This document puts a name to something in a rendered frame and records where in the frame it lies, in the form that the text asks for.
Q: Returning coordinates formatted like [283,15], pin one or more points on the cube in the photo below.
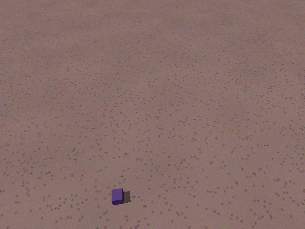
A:
[117,196]

